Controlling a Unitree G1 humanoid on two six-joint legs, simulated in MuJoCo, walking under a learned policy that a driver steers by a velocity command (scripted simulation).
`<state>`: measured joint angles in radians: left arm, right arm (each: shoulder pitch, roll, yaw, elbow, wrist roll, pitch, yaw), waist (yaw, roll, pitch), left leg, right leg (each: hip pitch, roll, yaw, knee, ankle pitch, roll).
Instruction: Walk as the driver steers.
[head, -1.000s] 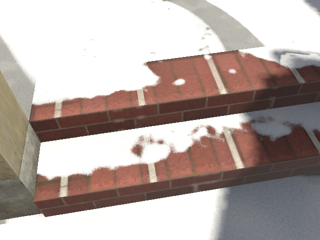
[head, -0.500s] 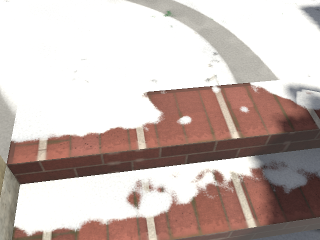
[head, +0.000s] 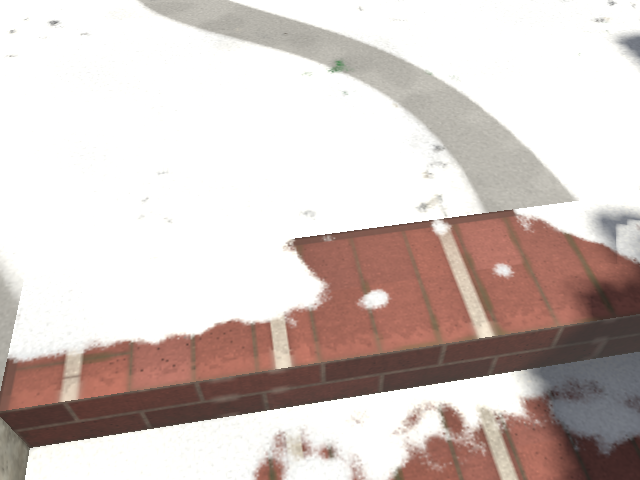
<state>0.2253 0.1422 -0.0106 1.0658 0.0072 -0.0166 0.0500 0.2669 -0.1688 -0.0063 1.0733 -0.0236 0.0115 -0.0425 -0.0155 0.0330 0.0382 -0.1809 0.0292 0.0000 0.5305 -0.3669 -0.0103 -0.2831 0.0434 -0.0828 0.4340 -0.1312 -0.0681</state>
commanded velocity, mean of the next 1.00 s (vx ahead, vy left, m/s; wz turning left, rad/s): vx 0.03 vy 0.00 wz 0.00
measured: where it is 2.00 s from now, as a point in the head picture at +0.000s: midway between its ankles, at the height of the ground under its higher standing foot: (340, 468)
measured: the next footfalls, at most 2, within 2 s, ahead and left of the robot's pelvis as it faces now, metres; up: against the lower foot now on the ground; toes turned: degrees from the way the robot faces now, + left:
right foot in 1.26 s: +0.17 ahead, -0.06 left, +0.00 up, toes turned -5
left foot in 1.68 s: +0.45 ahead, +0.10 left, +0.15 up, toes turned +6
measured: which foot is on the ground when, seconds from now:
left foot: down 0.00-1.00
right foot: down 0.00-1.00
